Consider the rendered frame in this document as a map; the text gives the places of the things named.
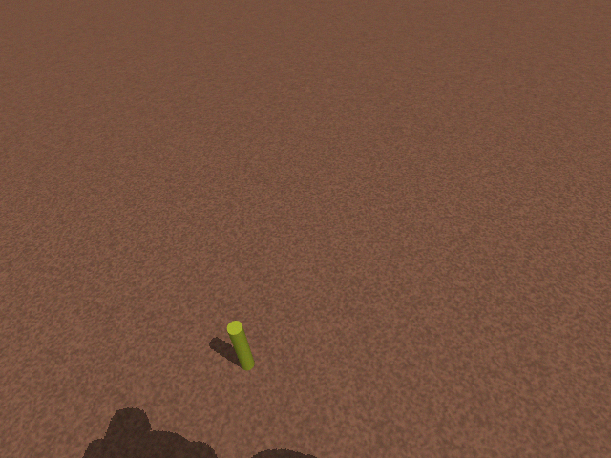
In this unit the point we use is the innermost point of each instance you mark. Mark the can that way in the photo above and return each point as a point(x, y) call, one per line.
point(241, 346)

